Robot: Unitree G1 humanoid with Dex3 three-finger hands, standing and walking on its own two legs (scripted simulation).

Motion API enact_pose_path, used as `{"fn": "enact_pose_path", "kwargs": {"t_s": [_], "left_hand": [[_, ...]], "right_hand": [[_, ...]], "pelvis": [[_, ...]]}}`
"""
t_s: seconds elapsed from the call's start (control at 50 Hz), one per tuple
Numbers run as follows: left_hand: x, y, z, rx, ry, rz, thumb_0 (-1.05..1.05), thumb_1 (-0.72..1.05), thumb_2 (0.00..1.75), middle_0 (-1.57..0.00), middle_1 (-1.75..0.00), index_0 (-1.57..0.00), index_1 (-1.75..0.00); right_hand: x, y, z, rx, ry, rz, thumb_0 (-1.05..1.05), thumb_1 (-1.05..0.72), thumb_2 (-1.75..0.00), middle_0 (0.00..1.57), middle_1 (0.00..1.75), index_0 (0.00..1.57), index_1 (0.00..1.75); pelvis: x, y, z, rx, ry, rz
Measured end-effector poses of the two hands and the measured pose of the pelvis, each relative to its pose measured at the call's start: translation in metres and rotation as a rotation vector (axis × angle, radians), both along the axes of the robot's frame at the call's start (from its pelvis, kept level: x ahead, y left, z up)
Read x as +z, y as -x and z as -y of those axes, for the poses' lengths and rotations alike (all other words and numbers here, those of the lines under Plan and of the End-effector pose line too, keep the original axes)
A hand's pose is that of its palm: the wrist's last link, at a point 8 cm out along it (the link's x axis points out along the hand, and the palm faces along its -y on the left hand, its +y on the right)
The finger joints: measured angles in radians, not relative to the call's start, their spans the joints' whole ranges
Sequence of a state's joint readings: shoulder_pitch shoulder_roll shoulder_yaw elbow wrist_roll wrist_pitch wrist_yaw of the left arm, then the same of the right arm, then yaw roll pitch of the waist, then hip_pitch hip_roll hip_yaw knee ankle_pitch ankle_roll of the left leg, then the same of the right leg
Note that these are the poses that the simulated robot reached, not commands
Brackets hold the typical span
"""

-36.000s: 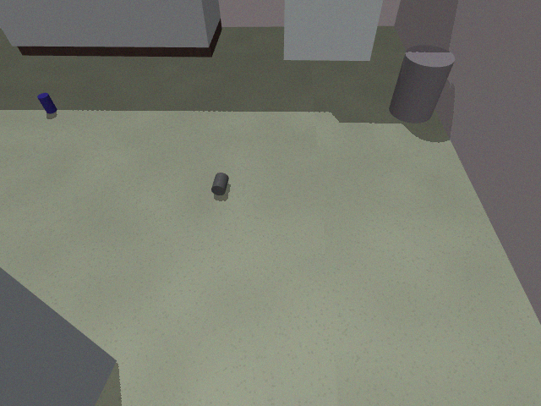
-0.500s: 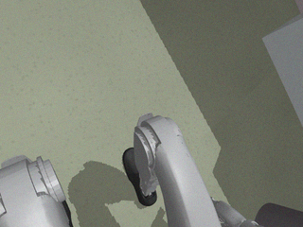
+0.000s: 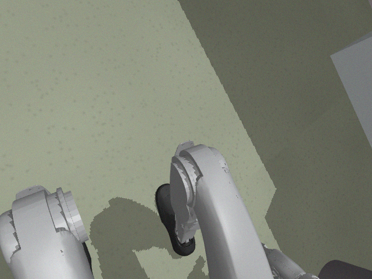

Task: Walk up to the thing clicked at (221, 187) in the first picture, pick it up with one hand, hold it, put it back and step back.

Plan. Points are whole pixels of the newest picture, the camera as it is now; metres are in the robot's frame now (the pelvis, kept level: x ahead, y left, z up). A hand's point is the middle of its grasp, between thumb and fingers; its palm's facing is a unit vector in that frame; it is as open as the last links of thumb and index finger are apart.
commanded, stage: withdraw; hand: left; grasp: from above
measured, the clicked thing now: out of the picture +0.44 +0.34 -0.27
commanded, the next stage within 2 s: home in 0.64 s
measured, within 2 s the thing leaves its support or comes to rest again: rests again in 0.54 s
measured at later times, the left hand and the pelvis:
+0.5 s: hand out of the picture +0.42 +0.34 -0.05, palm faces -0.48 -0.10 -0.87, open 13.6 cm; pelvis -0.01 -0.01 +0.07, yaw +8 degrees
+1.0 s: hand out of the picture +0.44 +0.35 -0.14, palm faces -0.30 -0.17 -0.94, open 12.1 cm; pelvis +0.00 +0.00 +0.02, yaw +6 degrees
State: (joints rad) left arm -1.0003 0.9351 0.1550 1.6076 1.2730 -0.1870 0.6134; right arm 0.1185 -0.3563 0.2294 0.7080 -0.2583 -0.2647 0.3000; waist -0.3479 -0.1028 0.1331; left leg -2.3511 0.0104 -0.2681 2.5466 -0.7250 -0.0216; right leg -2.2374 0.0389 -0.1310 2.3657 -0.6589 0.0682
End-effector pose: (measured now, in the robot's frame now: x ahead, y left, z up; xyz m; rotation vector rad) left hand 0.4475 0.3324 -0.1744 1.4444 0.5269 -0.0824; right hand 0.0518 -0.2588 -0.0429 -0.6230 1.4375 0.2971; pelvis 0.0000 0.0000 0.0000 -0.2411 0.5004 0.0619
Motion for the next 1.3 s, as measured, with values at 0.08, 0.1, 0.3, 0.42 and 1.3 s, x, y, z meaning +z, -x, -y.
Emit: {"fn": "enact_pose_path", "kwargs": {"t_s": [0.08, 0.1, 0.3, 0.42, 1.3], "left_hand": [[0.032, -0.004, -0.005, -0.004, -0.024, 0.061, 0.0, -0.41, 0.92, -0.19, -0.89, -0.18, -0.89], [0.041, -0.003, -0.007, 0.0, -0.033, 0.067, 0.0, -0.41, 0.92, -0.19, -0.9, -0.18, -0.9], [0.141, 0.013, -0.017, 0.024, -0.087, -0.019, 0.0, -0.44, 0.95, -0.17, -0.92, -0.15, -0.92], [0.176, 0.019, -0.008, -0.004, -0.053, -0.097, 0.0, -0.44, 0.96, -0.17, -0.93, -0.15, -0.94], [0.232, 0.096, -0.007, 0.322, 0.405, -0.001, 0.0, 0.69, 0.91, -0.22, -0.38, -0.22, -0.38]], "right_hand": [[-0.005, -0.01, 0.002, -0.053, -0.014, 0.029, 0.0, -0.91, -0.9, 0.21, 0.3, 0.2, 0.3], [-0.007, -0.014, 0.002, -0.07, -0.021, 0.04, 0.0, -0.91, -0.9, 0.21, 0.3, 0.2, 0.3], [-0.014, -0.057, 0.0, -0.18, -0.103, 0.155, 0.0, -0.91, -0.9, 0.2, 0.3, 0.2, 0.3], [0.0, -0.067, 0.003, -0.191, -0.082, 0.205, 0.0, -0.91, -0.9, 0.2, 0.3, 0.2, 0.3], [0.06, -0.106, -0.013, -0.256, -0.088, 0.288, 0.0, -0.9, -0.9, 0.21, 0.3, 0.2, 0.3]], "pelvis": [[0.004, -0.003, 0.001, 0.006, -0.007, -0.035], [0.006, -0.004, 0.001, 0.009, -0.01, -0.045], [0.039, 0.001, 0.005, 0.051, -0.071, -0.095], [0.061, 0.008, 0.01, 0.068, -0.098, -0.088], [0.13, -0.005, 0.004, 0.081, -0.102, -0.13]]}}
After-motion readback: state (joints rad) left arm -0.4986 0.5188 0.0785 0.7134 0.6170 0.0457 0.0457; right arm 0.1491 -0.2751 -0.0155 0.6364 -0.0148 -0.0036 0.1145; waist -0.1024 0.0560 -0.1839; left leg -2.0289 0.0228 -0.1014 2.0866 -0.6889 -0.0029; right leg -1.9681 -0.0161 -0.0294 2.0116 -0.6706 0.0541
